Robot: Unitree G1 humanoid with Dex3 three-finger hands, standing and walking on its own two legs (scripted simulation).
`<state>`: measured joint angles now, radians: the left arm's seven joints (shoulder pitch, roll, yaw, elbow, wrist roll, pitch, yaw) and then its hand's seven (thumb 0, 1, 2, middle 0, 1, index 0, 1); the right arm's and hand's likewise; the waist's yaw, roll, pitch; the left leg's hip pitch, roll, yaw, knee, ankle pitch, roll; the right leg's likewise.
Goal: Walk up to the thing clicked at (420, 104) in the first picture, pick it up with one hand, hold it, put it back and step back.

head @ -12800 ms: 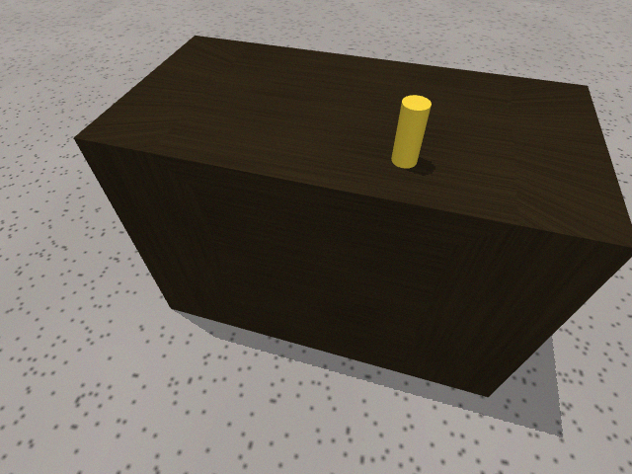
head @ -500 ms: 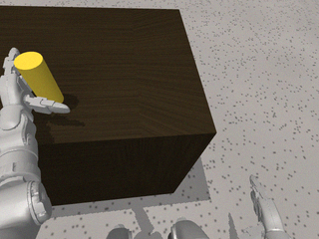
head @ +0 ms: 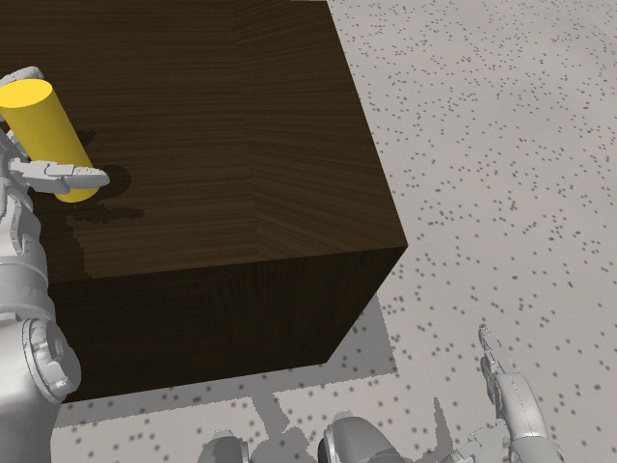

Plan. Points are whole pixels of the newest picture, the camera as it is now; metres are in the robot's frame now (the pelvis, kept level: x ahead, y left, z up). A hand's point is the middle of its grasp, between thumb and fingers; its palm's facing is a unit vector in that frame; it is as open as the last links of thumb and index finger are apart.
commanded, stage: close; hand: left
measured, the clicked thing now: (53, 145) +0.49 +0.25 +0.11
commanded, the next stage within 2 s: settle in 0.32 s
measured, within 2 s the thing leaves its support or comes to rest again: leaves its support in 0.66 s
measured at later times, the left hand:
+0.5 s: hand (46, 136) +0.50 +0.26 +0.11, palm faces +0.23 -0.97 +0.02, open 9.0 cm
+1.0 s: hand (33, 105) +0.51 +0.25 +0.15, palm faces +0.23 -0.97 +0.00, open 9.0 cm
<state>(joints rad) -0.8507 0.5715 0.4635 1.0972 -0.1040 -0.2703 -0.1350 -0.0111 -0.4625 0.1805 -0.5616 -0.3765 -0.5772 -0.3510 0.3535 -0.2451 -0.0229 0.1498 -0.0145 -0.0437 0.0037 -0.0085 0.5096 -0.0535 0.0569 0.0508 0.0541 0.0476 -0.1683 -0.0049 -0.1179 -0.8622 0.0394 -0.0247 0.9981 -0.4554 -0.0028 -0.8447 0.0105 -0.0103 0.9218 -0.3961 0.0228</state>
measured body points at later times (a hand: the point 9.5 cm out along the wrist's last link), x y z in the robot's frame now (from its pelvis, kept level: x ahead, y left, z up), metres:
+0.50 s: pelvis +0.00 +0.01 +0.00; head +0.11 +0.03 +0.43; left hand +0.49 +0.31 +0.11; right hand +0.16 -0.25 -0.03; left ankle +0.01 +0.12 -0.68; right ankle +0.02 -0.14 -0.68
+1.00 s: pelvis +0.01 +0.00 +0.01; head +0.09 +0.02 +0.46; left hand +0.49 +0.30 +0.15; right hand +0.16 -0.26 -0.03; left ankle +0.01 +0.12 -0.68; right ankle +0.02 -0.14 -0.68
